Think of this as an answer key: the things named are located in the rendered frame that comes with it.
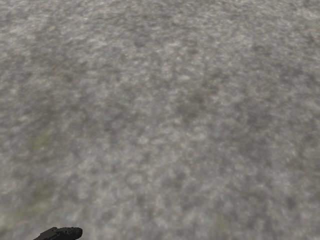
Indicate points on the robot left hand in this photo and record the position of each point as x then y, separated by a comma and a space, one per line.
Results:
65, 233

